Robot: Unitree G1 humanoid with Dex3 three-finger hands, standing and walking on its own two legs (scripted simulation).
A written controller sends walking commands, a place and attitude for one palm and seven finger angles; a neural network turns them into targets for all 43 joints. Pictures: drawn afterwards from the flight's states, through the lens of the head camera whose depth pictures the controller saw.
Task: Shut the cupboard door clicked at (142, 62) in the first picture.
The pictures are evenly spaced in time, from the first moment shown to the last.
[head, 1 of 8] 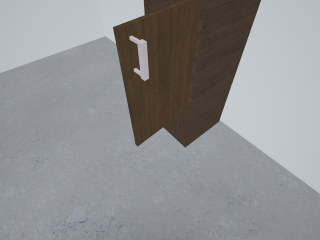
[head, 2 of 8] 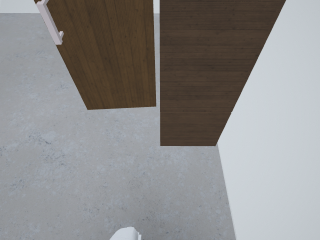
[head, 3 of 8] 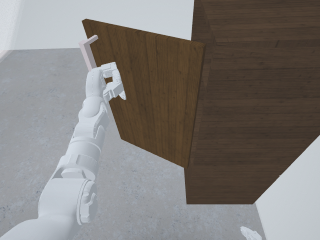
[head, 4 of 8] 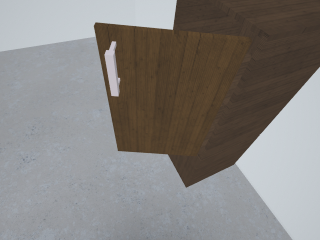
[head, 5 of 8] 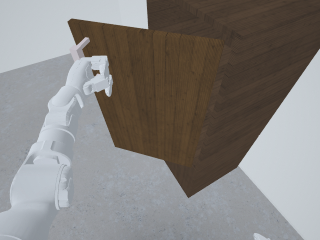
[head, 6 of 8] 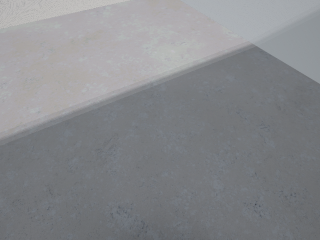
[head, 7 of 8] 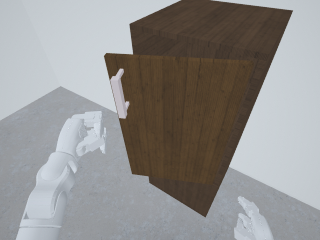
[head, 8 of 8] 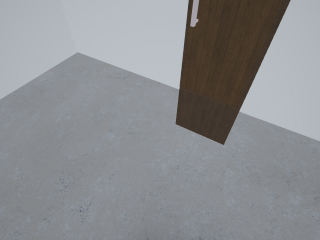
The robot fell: no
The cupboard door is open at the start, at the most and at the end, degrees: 94 94 0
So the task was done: yes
